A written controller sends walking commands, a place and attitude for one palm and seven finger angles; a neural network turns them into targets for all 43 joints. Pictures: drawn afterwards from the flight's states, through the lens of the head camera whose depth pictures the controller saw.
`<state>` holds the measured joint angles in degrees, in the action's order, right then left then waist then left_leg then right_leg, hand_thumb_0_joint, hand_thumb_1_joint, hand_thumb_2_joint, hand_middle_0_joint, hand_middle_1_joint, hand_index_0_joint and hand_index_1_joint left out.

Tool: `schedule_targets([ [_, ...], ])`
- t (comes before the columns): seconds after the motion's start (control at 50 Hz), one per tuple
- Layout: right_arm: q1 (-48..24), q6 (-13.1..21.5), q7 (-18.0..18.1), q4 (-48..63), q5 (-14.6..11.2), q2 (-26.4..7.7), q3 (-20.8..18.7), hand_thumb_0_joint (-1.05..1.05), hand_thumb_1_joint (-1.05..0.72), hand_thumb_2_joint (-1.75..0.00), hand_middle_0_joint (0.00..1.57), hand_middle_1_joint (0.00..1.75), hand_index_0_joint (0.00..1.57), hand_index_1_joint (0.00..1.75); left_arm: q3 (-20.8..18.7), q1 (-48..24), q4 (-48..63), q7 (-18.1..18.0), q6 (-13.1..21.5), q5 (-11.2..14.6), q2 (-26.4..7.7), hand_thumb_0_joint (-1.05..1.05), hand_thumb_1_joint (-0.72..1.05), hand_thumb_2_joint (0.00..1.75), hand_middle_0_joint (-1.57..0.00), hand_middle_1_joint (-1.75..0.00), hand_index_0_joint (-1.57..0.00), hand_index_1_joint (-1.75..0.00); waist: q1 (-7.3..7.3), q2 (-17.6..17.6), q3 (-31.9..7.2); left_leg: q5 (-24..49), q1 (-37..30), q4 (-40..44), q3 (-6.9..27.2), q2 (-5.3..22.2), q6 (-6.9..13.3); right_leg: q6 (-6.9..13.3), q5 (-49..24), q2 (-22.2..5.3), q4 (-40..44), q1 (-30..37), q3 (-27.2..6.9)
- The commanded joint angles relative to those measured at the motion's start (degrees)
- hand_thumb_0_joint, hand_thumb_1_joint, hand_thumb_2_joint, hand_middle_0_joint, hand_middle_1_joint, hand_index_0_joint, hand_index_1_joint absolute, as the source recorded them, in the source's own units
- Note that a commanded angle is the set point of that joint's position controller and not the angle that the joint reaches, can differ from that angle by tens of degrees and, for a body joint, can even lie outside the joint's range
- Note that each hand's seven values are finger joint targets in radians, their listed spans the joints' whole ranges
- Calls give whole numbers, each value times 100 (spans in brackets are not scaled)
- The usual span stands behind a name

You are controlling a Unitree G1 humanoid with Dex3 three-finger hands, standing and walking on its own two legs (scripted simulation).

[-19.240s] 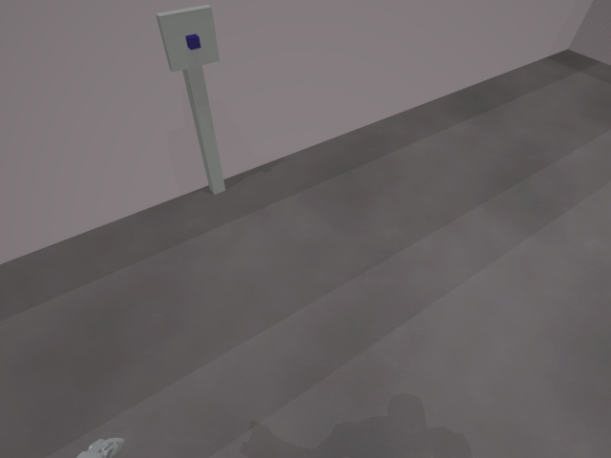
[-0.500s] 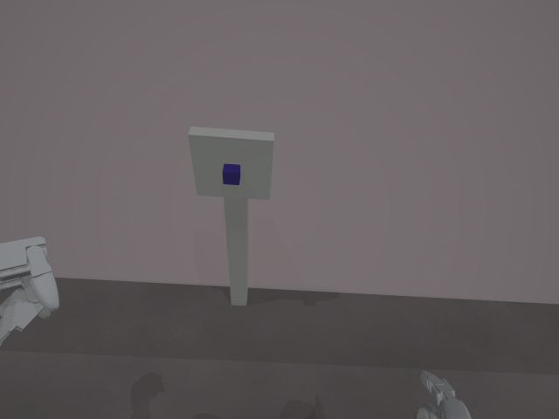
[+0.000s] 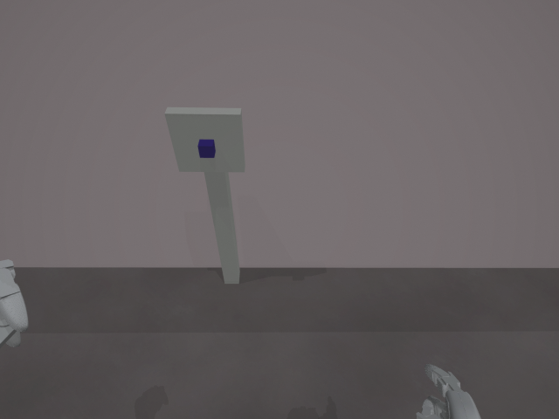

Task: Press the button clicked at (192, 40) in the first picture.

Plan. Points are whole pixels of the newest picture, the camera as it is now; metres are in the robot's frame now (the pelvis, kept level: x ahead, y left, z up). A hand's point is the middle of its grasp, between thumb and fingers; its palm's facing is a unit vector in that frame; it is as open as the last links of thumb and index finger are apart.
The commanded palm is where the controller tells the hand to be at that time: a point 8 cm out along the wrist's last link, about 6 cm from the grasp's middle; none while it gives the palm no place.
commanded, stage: stop stepping back and stand still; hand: left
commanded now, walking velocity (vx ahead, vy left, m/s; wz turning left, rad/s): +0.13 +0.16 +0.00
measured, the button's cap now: (207, 147) +0.74 +0.23 -0.04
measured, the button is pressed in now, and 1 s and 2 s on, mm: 0 0 0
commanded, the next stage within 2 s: let the arm hang, fingers relaxed in 0.88 s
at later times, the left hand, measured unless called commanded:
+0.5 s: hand out of the picture +0.06 +0.26 +0.15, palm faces +0.51 -0.78 -0.36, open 3.1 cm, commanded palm +0.00 +0.29 +0.18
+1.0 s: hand out of the picture +0.07 +0.29 +0.14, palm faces +0.39 -0.81 -0.45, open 3.1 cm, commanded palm none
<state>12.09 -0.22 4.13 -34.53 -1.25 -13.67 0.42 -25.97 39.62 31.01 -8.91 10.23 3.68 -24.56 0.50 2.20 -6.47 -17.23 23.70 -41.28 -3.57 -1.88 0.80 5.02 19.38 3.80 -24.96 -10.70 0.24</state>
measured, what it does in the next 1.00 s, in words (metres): walks backwards: left foot, then left foot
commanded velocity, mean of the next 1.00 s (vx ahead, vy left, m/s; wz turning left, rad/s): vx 0.12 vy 0.00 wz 0.00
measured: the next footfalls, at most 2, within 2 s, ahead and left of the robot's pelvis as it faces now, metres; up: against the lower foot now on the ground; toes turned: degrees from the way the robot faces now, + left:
left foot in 0.04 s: -0.02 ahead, +0.10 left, +0.00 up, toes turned +6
left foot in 0.64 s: -0.05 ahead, +0.17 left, +0.00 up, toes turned +8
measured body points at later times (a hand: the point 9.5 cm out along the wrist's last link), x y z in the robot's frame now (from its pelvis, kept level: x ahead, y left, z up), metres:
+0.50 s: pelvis -0.10 +0.00 +0.00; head -0.13 +0.00 +0.45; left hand +0.03 +0.30 +0.17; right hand +0.04 -0.22 -0.10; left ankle -0.10 +0.14 -0.67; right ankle -0.11 -0.07 -0.74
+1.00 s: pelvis -0.10 +0.04 -0.01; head -0.09 +0.05 +0.44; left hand +0.04 +0.34 +0.16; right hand +0.08 -0.17 -0.09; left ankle -0.09 +0.17 -0.74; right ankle -0.10 -0.07 -0.74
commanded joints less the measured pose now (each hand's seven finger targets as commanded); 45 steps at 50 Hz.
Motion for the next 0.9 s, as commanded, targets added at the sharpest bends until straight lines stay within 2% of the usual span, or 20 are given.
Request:
schedule_targets([
  [0.0, -489, 376, 107, 909, -70, -684, -236, 0, -90, -90, 20, 30, 20, 30, 441, -927, 817, -185, 14, -128, -481, 0, 90, 90, -130, -150, -130, -150, -203, 663, -79, 684, -916, 1364, -44, 139, 323, -1251, -5390, -1382, -41, 390, -647],
  [0.08, -347, 452, 79, 1235, -35, -776, -248, 0, -90, -90, 20, 30, 20, 30, -3, -997, 2138, -262, 220, -297, -1065, 0, 90, 90, -130, -150, -130, -150, -122, -592, -688, 2855, -1847, 1345, 713, 820, 551, -1237, -4038, -981, -746, 161, -522],
  [0.12, -307, 588, -8, 1205, 61, -591, -196, 0, -90, -90, 20, 30, 20, 30, -178, -450, 2327, -213, 304, -306, -1123, 0, 90, 90, -130, -150, -130, -150, -81, -1570, -593, 3028, -1693, 1641, 1085, 994, 487, -744, -998, -590, -1005, -259, -91],
  [0.14, -338, 662, -33, 1161, 90, -609, -229, 0, -90, -90, 20, 30, 20, 30, -358, -321, 2361, -186, 334, -301, -1266, 0, 90, 90, -130, -150, -130, -150, -49, -1700, -406, 1664, -1193, 2079, 1359, 1176, 528, -644, 290, -447, -1214, -276, 17],
  [0.2, -502, 803, 43, 1092, 135, -518, -188, 0, -90, -90, 20, 30, 20, 30, -459, -280, 1704, -239, 332, -283, -960, 0, 90, 90, -130, -150, -130, -150, -118, -1575, 700, -2437, 668, 3234, 1848, 1546, 699, -428, 766, -330, -1550, 71, 286],
  [0.26, -434, 760, 129, 997, 123, -594, -259, 0, -90, -90, 20, 30, 20, 30, -342, -403, 655, -206, 296, -251, -694, 0, 90, 90, -130, -150, -130, -150, -87, -602, 1051, -2669, 1491, 2475, 1323, 1158, 388, -215, 930, -327, -509, 606, 167],
  [0.28, -396, 703, 145, 966, 125, -599, -325, 0, -90, -90, 20, 30, 20, 30, -264, -444, 330, -168, 293, -266, -639, 0, 90, 90, -130, -150, -130, -150, -60, 218, 1153, -2376, 1581, 1207, 840, 626, 205, 95, 1689, -697, 339, 323, -762],
  [0.3, -406, 624, 111, 965, 139, -550, -357, 0, -90, -90, 20, 30, 20, 30, -195, -560, 172, -127, 293, -229, -634, 0, 90, 90, -130, -150, -130, -150, -88, 1552, 1166, -1425, 1712, -804, 295, 153, 4, 678, 3064, -1836, 1444, -210, -2628],
  [0.32, -444, 634, 55, 858, 124, -633, -391, 0, -90, -90, 20, 30, 20, 30, -39, -951, 285, -116, 336, -194, -595, 0, 90, 90, -130, -150, -130, -150, -35, 1863, 1191, -990, 1880, -2218, 373, 187, -48, 906, 2878, -2586, 1990, -403, -3414],
  [0.34, -461, 689, 0, 782, 140, -709, -401, 0, -90, -90, 20, 30, 20, 30, 58, -1244, 350, -97, 408, -248, -505, 0, 90, 90, -130, -150, -130, -150, -134, 1330, 1121, -793, 1891, -2779, 581, 206, -36, 845, 2030, -2511, 1901, -434, -3327],
  [0.38, -264, 711, -35, 708, 182, -560, -284, 0, -90, -90, 20, 30, 20, 30, 236, -1130, 356, -60, 451, -224, -413, 0, 90, 90, -130, -150, -130, -150, -204, 255, 791, -209, 1653, -2522, 531, 472, -51, 694, 946, -2223, 1466, -292, -2123],
  [0.42, -386, 703, -24, 663, 192, -451, -218, 0, -90, -90, 20, 30, 20, 30, 495, -1311, 705, -48, 473, -308, -356, 0, 90, 90, -130, -150, -130, -150, -207, 24, 838, 106, 981, -1745, 286, 558, -15, 483, 818, -1920, 1464, -838, -1233],
  [0.5, -487, 976, 157, 713, 247, -357, -216, 0, -90, -90, 20, 30, 20, 30, 170, -1265, 1624, -176, 566, -379, -788, 0, 90, 90, -130, -150, -130, -150, -22, 357, 541, -27, -145, 133, -185, 385, 96, 364, 373, -1775, 1211, -583, -944],
  [0.56, -299, 1056, 215, 732, 271, -325, -214, 0, -90, -90, 20, 30, 20, 30, -189, -711, 1891, -261, 570, -274, -898, 0, 90, 90, -130, -150, -130, -150, -25, -173, 166, 275, -1144, 1347, -310, 234, 96, 142, 171, -1460, 561, -396, -647],
  [0.62, -256, 1034, 224, 826, 197, -556, -270, 0, -90, -90, 20, 30, 20, 30, -279, -592, 1829, -282, 643, -217, -742, 0, 90, 90, -130, -150, -130, -150, -47, -1708, 187, 877, -1690, 1926, 1475, 1447, 595, -489, -75, -548, -1050, -1109, 16],
  [0.64, -152, 1055, 177, 844, 147, -557, -283, 0, -90, -90, 20, 30, 20, 30, -234, -442, 1479, -259, 626, -197, -679, 0, 90, 90, -130, -150, -130, -150, -62, -1536, 191, 1570, -1762, 2089, 2030, 1870, 765, -587, 435, -383, -1554, -1306, 271],
  [0.72, -142, 1059, 99, 668, 113, -510, -270, 0, -90, -90, 20, 30, 20, 30, -326, -420, 1005, -167, 548, -230, -627, 0, 90, 90, -130, -150, -130, -150, -68, -1049, 531, 1664, -636, 1583, 720, 1331, 407, -548, -421, -453, -460, -203, 267],
  [0.76, -213, 1066, 18, 702, 99, -455, -276, 0, -90, -90, 20, 30, 20, 30, -156, -353, 947, -108, 550, -190, -536, 0, 90, 90, -130, -150, -130, -150, -146, -156, 434, 1280, -480, 924, 189, 683, 59, -360, -2064, -911, 5, -57, -563],
  [0.8, -195, 1008, -55, 682, 100, -417, -297, 0, -90, -90, 20, 30, 20, 30, -85, -258, 854, -73, 498, -141, -524, 0, 90, 90, -130, -150, -130, -150, -182, 734, 376, 674, -483, 504, 84, 400, -81, -126, -2031, -1381, 405, -197, -1055],
  [0.88, -390, 947, -13, 738, 135, -329, -200, 0, -90, -90, 20, 30, 20, 30, -177, -314, 1227, -101, 493, -163, -665, 0, 90, 90, -130, -150, -130, -150, -135, 276, 189, 871, -814, 1150, 136, 383, -21, -204, -2414, -1301, 223, -7, -692],
])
